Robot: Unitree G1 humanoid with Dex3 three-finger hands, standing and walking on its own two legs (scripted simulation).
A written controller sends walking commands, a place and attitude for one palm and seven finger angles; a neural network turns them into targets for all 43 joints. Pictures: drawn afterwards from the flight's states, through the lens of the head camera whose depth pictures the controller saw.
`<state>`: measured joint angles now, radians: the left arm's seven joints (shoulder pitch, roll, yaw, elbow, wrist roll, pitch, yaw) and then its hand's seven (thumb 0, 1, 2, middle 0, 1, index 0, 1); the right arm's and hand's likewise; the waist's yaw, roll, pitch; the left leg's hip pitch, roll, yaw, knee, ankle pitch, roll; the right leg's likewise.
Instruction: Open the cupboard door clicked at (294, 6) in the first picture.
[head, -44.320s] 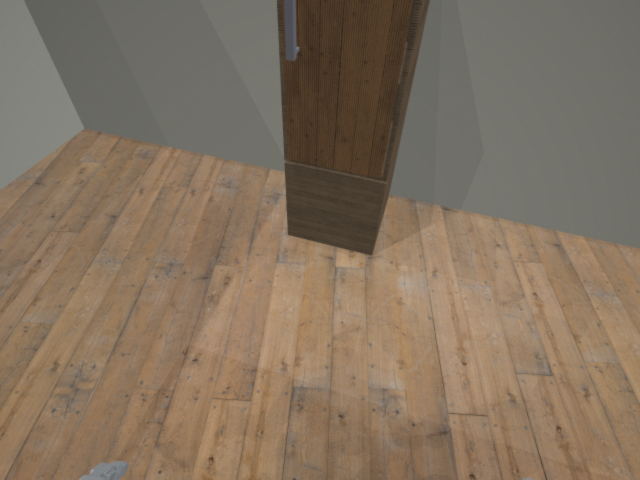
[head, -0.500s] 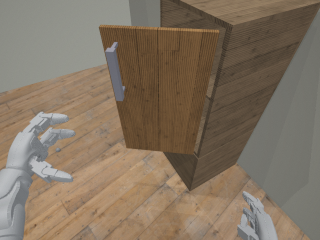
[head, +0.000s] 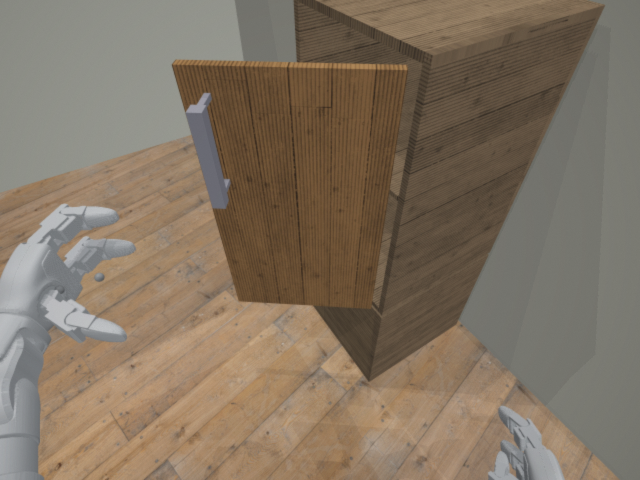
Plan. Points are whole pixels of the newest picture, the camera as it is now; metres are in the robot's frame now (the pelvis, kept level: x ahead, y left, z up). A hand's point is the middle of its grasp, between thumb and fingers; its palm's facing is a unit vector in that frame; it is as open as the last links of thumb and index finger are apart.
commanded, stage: raise the hand with hooked fingers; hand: left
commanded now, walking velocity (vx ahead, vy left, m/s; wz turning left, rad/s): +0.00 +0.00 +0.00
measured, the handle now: (213, 153) +0.56 +0.22 +0.12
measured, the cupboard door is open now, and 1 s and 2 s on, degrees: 54 54 54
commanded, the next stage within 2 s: move the hooked fingers beside the handle in 0.22 s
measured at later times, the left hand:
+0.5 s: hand (88, 268) +0.29 +0.29 +0.15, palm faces +0.10 -0.99 -0.04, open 13.9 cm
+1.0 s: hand (121, 225) +0.37 +0.29 +0.14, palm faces +0.05 -1.00 -0.01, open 13.9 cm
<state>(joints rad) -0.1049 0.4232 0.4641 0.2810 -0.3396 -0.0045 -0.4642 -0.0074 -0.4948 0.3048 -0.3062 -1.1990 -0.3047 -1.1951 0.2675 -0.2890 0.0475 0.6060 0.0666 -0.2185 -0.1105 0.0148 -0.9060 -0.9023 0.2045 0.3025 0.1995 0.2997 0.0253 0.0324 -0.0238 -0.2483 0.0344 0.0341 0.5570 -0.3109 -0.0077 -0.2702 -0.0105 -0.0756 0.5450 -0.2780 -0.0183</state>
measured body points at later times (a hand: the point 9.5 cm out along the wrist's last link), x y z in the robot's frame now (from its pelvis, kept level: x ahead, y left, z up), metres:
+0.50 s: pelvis -0.01 +0.00 +0.00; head -0.01 -0.01 +0.45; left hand +0.28 +0.34 +0.15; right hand +0.17 -0.24 -0.08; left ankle -0.01 +0.12 -0.73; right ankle +0.01 -0.11 -0.73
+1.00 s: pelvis +0.00 +0.01 +0.00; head +0.03 +0.00 +0.45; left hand +0.36 +0.34 +0.14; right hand +0.12 -0.26 -0.10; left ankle -0.01 +0.12 -0.73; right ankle +0.01 -0.11 -0.73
